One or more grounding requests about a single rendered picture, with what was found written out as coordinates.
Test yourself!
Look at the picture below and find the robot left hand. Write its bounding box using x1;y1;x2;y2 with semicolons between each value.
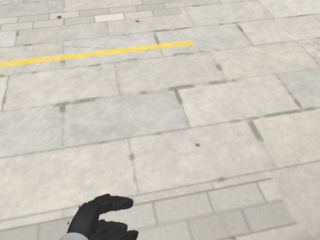
67;193;139;240

